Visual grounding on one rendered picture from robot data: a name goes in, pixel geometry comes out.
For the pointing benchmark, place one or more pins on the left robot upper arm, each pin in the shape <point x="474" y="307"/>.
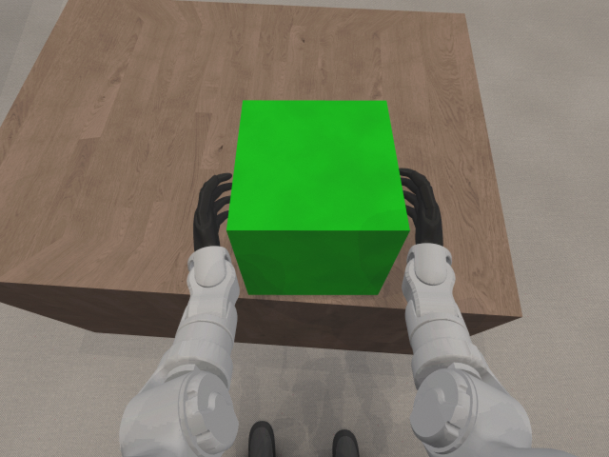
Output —
<point x="189" y="416"/>

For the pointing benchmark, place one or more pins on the right robot upper arm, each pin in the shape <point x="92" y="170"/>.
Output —
<point x="458" y="415"/>

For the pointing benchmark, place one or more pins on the left robot forearm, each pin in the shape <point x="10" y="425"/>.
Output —
<point x="205" y="337"/>

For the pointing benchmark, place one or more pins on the left robot foot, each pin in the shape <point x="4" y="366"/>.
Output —
<point x="261" y="441"/>

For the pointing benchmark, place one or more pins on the carton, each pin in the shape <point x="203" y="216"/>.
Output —
<point x="316" y="205"/>

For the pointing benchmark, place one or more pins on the right robot foot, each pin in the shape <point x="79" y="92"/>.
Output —
<point x="345" y="444"/>

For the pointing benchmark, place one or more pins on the robot foot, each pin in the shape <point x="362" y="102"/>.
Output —
<point x="345" y="444"/>
<point x="261" y="441"/>

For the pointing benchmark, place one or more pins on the robot right hand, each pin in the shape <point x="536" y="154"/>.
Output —
<point x="426" y="213"/>

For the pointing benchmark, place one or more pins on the robot left hand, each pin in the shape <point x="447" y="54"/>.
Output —
<point x="206" y="222"/>

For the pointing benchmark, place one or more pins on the pedestal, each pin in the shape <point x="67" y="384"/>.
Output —
<point x="132" y="105"/>

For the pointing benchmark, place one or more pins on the right robot forearm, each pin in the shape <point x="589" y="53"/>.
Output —
<point x="437" y="332"/>

